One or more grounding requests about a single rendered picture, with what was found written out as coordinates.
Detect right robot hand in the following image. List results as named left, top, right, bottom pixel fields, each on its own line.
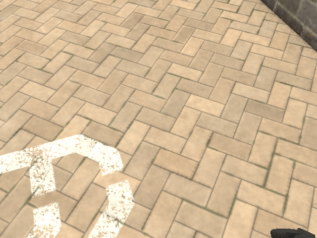
left=270, top=228, right=316, bottom=238

